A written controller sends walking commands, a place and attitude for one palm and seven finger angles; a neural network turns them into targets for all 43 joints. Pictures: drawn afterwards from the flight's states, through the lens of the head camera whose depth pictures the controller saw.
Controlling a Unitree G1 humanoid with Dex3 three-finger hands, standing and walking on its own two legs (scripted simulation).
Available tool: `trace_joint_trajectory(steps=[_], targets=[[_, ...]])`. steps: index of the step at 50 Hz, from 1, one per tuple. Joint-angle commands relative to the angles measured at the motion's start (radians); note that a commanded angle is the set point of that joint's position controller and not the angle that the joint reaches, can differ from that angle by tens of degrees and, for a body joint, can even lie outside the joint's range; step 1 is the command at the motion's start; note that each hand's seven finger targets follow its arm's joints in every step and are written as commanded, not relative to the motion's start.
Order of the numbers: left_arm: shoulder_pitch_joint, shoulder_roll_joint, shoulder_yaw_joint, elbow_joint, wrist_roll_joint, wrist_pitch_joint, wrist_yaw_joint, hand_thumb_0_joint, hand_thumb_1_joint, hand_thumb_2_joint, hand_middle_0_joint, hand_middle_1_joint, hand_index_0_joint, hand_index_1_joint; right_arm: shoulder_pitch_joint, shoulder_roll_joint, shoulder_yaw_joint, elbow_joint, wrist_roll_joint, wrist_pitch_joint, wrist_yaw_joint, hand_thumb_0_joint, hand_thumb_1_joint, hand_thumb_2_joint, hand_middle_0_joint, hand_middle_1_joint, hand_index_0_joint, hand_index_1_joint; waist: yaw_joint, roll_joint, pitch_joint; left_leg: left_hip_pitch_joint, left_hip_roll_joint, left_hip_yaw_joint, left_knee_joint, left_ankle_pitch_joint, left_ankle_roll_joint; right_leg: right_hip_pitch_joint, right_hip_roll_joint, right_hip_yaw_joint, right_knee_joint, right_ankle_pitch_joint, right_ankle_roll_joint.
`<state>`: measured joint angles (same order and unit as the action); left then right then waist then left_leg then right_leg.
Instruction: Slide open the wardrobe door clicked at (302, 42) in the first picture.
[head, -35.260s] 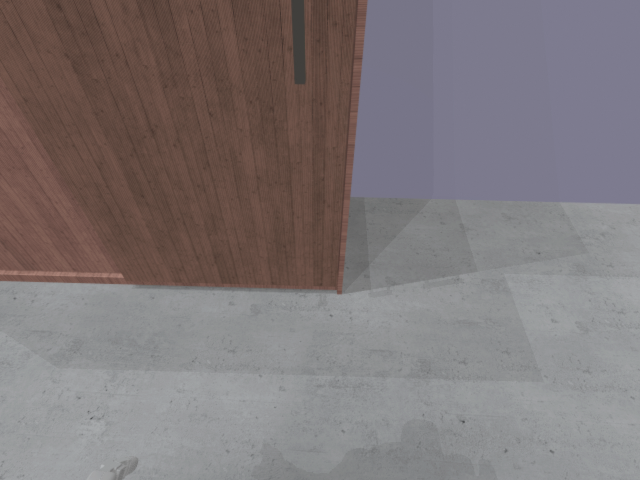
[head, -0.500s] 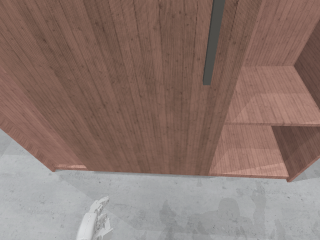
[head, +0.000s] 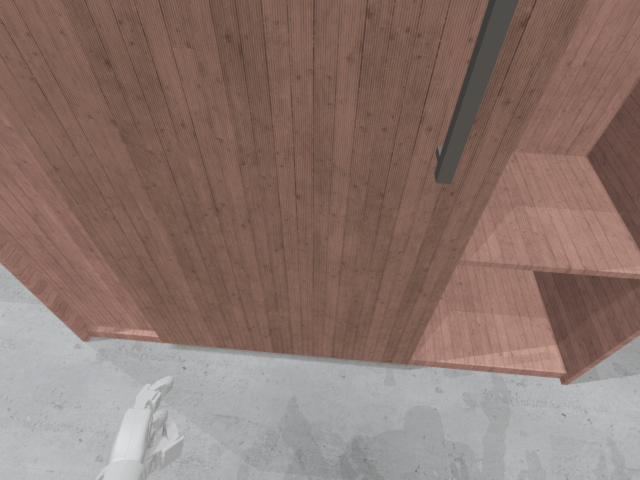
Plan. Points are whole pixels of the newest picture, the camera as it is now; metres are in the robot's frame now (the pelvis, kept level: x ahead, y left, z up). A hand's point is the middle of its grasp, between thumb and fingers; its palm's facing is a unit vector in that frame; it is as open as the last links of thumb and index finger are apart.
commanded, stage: let the arm hang, fingers relaxed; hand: right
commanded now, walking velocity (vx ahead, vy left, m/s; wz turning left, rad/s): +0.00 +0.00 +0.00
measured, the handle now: (467, 87) +0.53 -0.14 +0.23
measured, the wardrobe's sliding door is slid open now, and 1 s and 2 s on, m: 0.50 0.50 0.50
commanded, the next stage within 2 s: look to check the result in 1.16 s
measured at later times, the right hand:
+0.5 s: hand out of the picture -0.01 -0.19 -0.17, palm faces +0.01 +0.98 -0.20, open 6.9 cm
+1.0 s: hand out of the picture +0.02 -0.20 -0.17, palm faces -0.01 +0.98 -0.21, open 7.3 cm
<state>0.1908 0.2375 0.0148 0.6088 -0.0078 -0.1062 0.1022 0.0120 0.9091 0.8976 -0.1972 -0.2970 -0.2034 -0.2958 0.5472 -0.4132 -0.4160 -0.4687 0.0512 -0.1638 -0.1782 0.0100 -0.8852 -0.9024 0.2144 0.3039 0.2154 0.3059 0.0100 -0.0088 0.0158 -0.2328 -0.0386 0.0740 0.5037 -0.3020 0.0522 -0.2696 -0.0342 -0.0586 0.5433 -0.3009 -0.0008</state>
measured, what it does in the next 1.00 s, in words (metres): stands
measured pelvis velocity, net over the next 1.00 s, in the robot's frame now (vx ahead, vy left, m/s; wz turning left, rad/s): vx -0.01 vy -0.02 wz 0.00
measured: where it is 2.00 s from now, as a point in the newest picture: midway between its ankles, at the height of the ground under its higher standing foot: outside the picture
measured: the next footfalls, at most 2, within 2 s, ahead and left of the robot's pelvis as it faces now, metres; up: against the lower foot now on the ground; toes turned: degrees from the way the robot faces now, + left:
none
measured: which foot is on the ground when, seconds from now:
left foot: down 0.00-1.00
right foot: down 0.00-1.00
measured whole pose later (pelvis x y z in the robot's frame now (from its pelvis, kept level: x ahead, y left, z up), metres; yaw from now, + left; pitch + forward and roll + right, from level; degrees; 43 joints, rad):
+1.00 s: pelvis -0.01 -0.02 +0.01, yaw +0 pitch +0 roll +0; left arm 0.20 0.16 -0.01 1.15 0.02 0.01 0.03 0.01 0.93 0.90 -0.20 -0.30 -0.20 -0.30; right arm 0.20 -0.17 0.00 1.13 -0.02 0.00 -0.04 0.01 -0.93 -0.90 0.20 0.30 0.20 0.30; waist 0.01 0.00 0.06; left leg -0.17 0.00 0.06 0.41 -0.24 0.02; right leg -0.19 0.01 -0.07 0.41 -0.22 -0.03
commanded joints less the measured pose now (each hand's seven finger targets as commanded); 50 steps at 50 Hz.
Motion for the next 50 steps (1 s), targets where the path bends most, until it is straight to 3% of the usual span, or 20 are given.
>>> trace_joint_trajectory(steps=[1,2,3,4,6,7,10,11,13,15,16,17,19,20,21,23,30,43,46,50], targets=[[-0.074,0.107,0.032,-0.146,0.006,-0.055,0.008,0.000,0.900,0.900,-0.200,-0.300,-0.200,-0.300,-0.044,-0.159,-0.102,-0.177,0.002,-0.049,-0.017,0.000,-0.900,-0.900,0.200,0.300,0.200,0.300,-0.008,-0.019,-0.135,0.060,0.139,-0.175,-0.099,0.316,-0.021,0.048,-0.053,0.092,-0.054,0.277,-0.019],[-0.083,0.111,0.032,-0.149,0.007,-0.056,0.010,0.000,0.900,0.900,-0.200,-0.300,-0.200,-0.300,-0.051,-0.173,-0.112,-0.177,0.001,-0.046,-0.017,0.000,-0.900,-0.900,0.200,0.300,0.200,0.300,-0.011,-0.032,-0.124,0.055,0.138,-0.174,-0.105,0.303,-0.021,0.045,-0.053,0.096,-0.062,0.275,-0.020],[-0.117,0.287,0.091,0.101,0.016,-0.066,-0.099,0.000,0.900,0.900,-0.200,-0.300,-0.200,-0.300,-0.141,-0.027,0.305,0.603,-0.093,0.095,0.124,0.000,-0.900,-0.900,0.200,0.300,0.200,0.300,0.038,-0.002,-0.077,-0.063,0.214,-0.095,0.053,0.505,-0.003,0.019,-0.098,0.094,0.103,0.439,-0.025],[-0.062,0.267,0.091,0.073,0.002,0.006,-0.104,0.000,0.900,0.900,-0.200,-0.300,-0.200,-0.300,-0.159,-0.035,0.288,0.626,-0.075,0.148,0.156,0.000,-0.900,-0.900,0.200,0.300,0.200,0.300,0.023,0.017,-0.136,-0.094,0.199,-0.136,0.030,0.422,0.007,0.062,-0.099,0.101,0.075,0.376,-0.022],[-0.039,0.218,0.062,0.072,0.018,0.052,-0.105,0.000,0.900,0.900,-0.200,-0.300,-0.200,-0.300,-0.229,0.007,0.321,0.721,-0.077,0.155,0.165,0.000,-0.900,-0.900,0.200,0.300,0.200,0.300,0.012,0.107,-0.091,-0.121,0.165,-0.092,0.046,0.173,0.002,-0.032,-0.105,0.142,0.047,0.228,-0.056],[-0.031,0.210,0.053,0.077,0.027,0.066,-0.105,0.000,0.900,0.900,-0.200,-0.300,-0.200,-0.300,-0.262,0.007,0.333,0.782,-0.081,0.154,0.164,0.000,-0.900,-0.900,0.200,0.300,0.200,0.300,0.007,0.177,-0.088,-0.097,0.160,-0.102,0.038,0.171,0.003,-0.055,-0.098,0.157,0.041,0.235,-0.060],[-0.028,0.178,0.030,0.117,0.037,0.099,-0.100,0.000,0.900,0.900,-0.200,-0.300,-0.200,-0.300,-0.344,0.003,0.364,0.965,-0.078,0.165,0.158,0.000,-0.900,-0.900,0.200,0.300,0.200,0.300,0.010,0.194,-0.056,-0.071,0.197,-0.154,-0.015,0.166,0.026,-0.058,-0.049,0.141,0.032,0.188,-0.047],[-0.028,0.161,0.022,0.139,0.040,0.107,-0.097,0.000,0.900,0.900,-0.200,-0.300,-0.200,-0.300,-0.361,0.008,0.373,1.026,-0.077,0.170,0.155,0.000,-0.900,-0.900,0.200,0.300,0.200,0.300,0.012,0.173,-0.046,-0.067,0.204,-0.164,-0.034,0.167,0.025,-0.044,-0.039,0.131,0.020,0.182,-0.041],[-0.026,0.141,0.009,0.185,0.044,0.113,-0.092,0.000,0.900,0.900,-0.200,-0.300,-0.200,-0.300,-0.374,0.020,0.387,1.133,-0.073,0.174,0.152,0.000,-0.900,-0.900,0.200,0.300,0.200,0.300,0.007,0.053,-0.062,-0.016,0.182,-0.152,-0.025,0.202,0.009,-0.009,-0.052,0.137,-0.046,0.245,-0.037],[-0.050,0.126,-0.004,0.228,0.043,0.116,-0.088,0.000,0.900,0.900,-0.200,-0.300,-0.200,-0.300,-0.362,0.030,0.395,1.232,-0.069,0.173,0.151,0.000,-0.900,-0.900,0.200,0.300,0.200,0.300,-0.010,-0.054,-0.042,0.033,0.154,-0.143,-0.055,0.156,-0.016,-0.019,-0.066,0.147,-0.119,0.224,-0.038],[-0.051,0.122,-0.007,0.254,0.043,0.115,-0.085,0.000,0.900,0.900,-0.200,-0.300,-0.200,-0.300,-0.349,0.037,0.398,1.279,-0.068,0.169,0.151,0.000,-0.900,-0.900,0.200,0.300,0.200,0.300,-0.014,-0.081,-0.055,0.055,0.151,-0.146,-0.075,0.149,-0.017,-0.005,-0.066,0.139,-0.132,0.207,-0.037],[-0.049,0.119,-0.009,0.271,0.039,0.116,-0.083,0.000,0.900,0.900,-0.200,-0.300,-0.200,-0.300,-0.339,0.034,0.398,1.314,-0.069,0.165,0.150,0.000,-0.900,-0.900,0.200,0.300,0.200,0.300,-0.015,-0.063,-0.055,0.064,0.148,-0.149,-0.099,0.150,-0.017,0.011,-0.064,0.140,-0.132,0.205,-0.035],[-0.019,0.087,-0.004,0.320,0.043,0.117,-0.076,0.000,0.900,0.900,-0.200,-0.300,-0.200,-0.300,-0.319,0.086,0.386,1.369,-0.069,0.161,0.149,0.000,-0.900,-0.900,0.200,0.300,0.200,0.300,-0.009,-0.119,-0.069,0.075,0.154,-0.150,-0.140,0.116,-0.005,0.028,-0.061,0.124,-0.139,0.142,-0.034],[-0.009,0.079,-0.003,0.337,0.042,0.120,-0.076,0.000,0.900,0.900,-0.200,-0.300,-0.200,-0.300,-0.318,0.083,0.388,1.392,-0.067,0.162,0.149,0.000,-0.900,-0.900,0.200,0.300,0.200,0.300,-0.008,-0.147,-0.055,0.070,0.154,-0.147,-0.152,0.093,-0.001,0.024,-0.059,0.124,-0.146,0.112,-0.034],[0.003,0.070,-0.002,0.357,0.040,0.122,-0.076,0.000,0.900,0.900,-0.200,-0.300,-0.200,-0.300,-0.314,0.084,0.390,1.414,-0.066,0.161,0.150,0.000,-0.900,-0.900,0.200,0.300,0.200,0.300,-0.006,-0.141,-0.045,0.065,0.154,-0.149,-0.169,0.062,0.001,0.017,-0.057,0.127,-0.156,0.082,-0.034],[0.040,0.066,0.001,0.387,0.038,0.122,-0.073,0.000,0.900,0.900,-0.200,-0.300,-0.200,-0.300,-0.312,0.092,0.397,1.446,-0.065,0.157,0.149,0.000,-0.900,-0.900,0.200,0.300,0.200,0.300,0.000,-0.057,-0.060,0.069,0.156,-0.148,-0.188,0.078,0.002,0.044,-0.064,0.126,-0.150,0.108,-0.035],[0.090,0.047,0.000,0.462,0.032,0.119,-0.068,0.000,0.900,0.900,-0.200,-0.300,-0.200,-0.300,-0.289,0.117,0.409,1.539,-0.061,0.158,0.147,0.000,-0.900,-0.900,0.200,0.300,0.200,0.300,0.000,0.018,0.001,0.039,0.143,-0.131,-0.195,0.072,-0.004,0.050,-0.076,0.127,-0.189,0.123,-0.040],[0.085,0.016,-0.005,0.517,0.030,0.106,-0.066,0.000,0.900,0.900,-0.200,-0.300,-0.200,-0.300,-0.272,0.148,0.410,1.581,-0.065,0.153,0.139,0.000,-0.900,-0.900,0.200,0.300,0.200,0.300,-0.002,0.027,0.008,0.044,0.148,-0.121,-0.165,0.184,-0.017,0.096,-0.083,0.116,-0.199,0.250,-0.043],[0.074,0.016,-0.006,0.522,0.032,0.106,-0.064,0.000,0.900,0.900,-0.200,-0.300,-0.200,-0.300,-0.278,0.156,0.409,1.584,-0.065,0.154,0.139,0.000,-0.900,-0.900,0.200,0.300,0.200,0.300,-0.004,-0.018,0.028,0.038,0.144,-0.125,-0.166,0.164,-0.018,0.090,-0.084,0.118,-0.213,0.233,-0.043],[0.064,0.020,-0.008,0.522,0.030,0.103,-0.065,0.000,0.900,0.900,-0.200,-0.300,-0.200,-0.300,-0.282,0.148,0.409,1.584,-0.064,0.151,0.140,0.000,-0.900,-0.900,0.200,0.300,0.200,0.300,-0.004,-0.014,0.009,0.056,0.149,-0.127,-0.170,0.198,-0.020,0.111,-0.085,0.113,-0.210,0.262,-0.041]])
